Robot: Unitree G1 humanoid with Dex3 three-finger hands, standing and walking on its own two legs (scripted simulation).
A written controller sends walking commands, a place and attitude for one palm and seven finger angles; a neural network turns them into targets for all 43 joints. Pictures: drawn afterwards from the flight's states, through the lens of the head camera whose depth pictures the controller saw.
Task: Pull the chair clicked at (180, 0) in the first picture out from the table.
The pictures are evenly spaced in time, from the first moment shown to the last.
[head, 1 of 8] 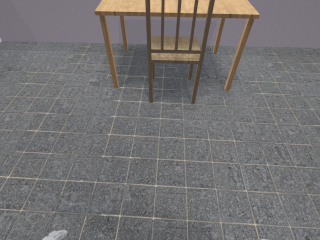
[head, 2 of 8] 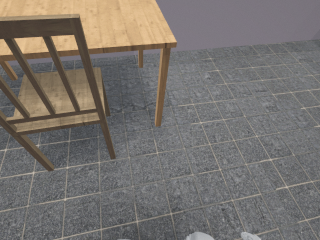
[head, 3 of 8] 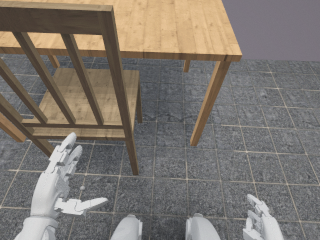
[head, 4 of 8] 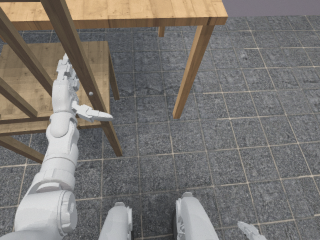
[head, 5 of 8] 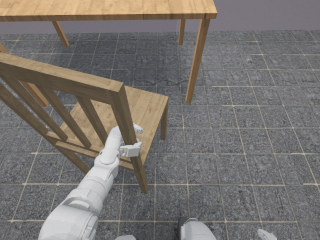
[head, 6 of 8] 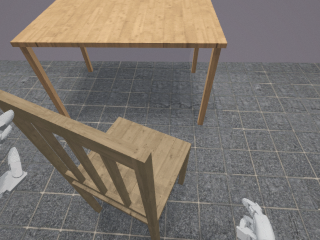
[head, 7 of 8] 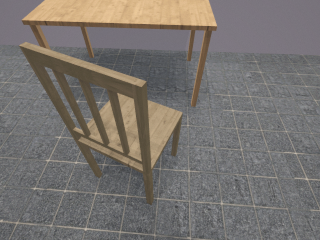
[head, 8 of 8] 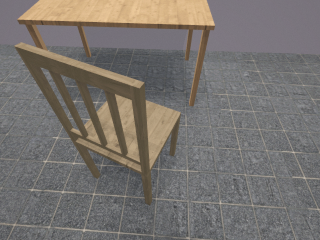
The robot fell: no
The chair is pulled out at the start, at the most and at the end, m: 0.00 0.59 0.59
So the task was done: yes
